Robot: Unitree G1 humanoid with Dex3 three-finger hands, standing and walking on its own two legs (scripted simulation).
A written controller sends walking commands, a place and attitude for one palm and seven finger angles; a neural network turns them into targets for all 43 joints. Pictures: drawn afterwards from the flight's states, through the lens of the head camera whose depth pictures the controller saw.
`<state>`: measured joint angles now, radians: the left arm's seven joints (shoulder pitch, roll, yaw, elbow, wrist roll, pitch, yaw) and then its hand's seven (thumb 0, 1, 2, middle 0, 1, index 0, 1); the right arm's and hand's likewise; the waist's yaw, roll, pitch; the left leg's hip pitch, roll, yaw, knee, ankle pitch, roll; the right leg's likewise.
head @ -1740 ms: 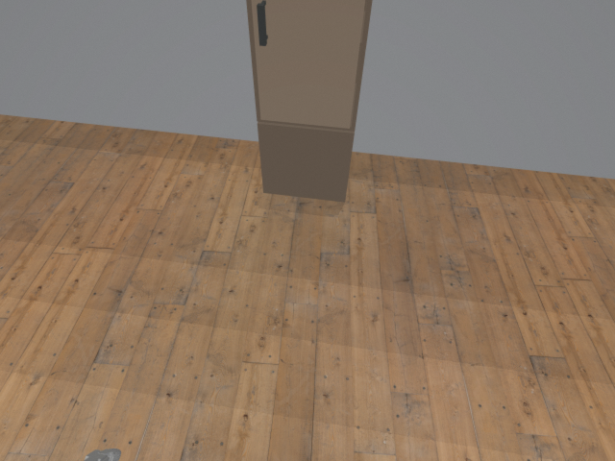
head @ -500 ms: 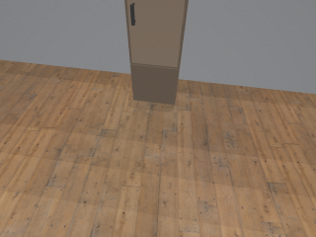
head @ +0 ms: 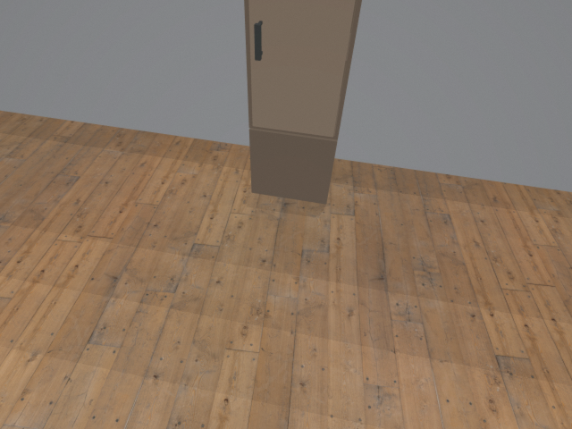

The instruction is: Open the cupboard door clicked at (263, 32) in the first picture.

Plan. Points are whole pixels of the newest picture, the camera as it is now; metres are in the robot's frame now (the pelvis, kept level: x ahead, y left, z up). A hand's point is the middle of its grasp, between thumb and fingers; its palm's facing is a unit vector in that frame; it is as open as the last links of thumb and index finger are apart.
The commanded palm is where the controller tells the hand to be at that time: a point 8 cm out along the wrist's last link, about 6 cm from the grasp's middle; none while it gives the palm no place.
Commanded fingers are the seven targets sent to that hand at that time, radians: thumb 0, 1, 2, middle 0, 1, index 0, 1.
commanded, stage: walk to a spot facing it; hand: left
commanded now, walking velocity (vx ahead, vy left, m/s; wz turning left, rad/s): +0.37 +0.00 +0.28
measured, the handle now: (259, 40) +1.35 +0.18 +0.03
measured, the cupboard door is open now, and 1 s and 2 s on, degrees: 0 0 0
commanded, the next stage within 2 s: turn to face it in 0.92 s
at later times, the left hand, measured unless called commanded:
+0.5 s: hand (180, 376) +0.25 +0.20 -0.17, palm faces +0.04 -0.98 -0.18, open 7.3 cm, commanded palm none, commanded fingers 0.00 0.90 0.90 -0.20 -0.30 -0.20 -0.30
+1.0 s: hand (181, 359) +0.29 +0.22 -0.20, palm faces +0.33 -0.93 -0.17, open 7.3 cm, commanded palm none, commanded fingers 0.00 0.90 0.90 -0.20 -0.30 -0.20 -0.30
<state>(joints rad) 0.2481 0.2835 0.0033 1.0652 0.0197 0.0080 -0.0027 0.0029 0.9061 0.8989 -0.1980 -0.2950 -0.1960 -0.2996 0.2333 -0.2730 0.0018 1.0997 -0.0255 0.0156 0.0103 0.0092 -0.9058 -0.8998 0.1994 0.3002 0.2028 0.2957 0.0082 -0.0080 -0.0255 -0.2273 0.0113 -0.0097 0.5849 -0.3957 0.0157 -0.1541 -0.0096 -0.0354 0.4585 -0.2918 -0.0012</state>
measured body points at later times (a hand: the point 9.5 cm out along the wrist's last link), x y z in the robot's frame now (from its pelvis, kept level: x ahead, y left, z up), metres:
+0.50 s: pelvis +0.17 +0.02 -0.01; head +0.20 +0.02 +0.44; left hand +0.25 +0.25 -0.16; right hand +0.03 -0.17 -0.14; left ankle +0.01 +0.11 -0.74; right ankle +0.31 -0.10 -0.71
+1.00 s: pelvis +0.39 +0.05 -0.02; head +0.39 +0.08 +0.43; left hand +0.27 +0.27 -0.19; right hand +0.57 -0.16 -0.13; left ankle +0.46 +0.16 -0.74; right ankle +0.33 -0.10 -0.73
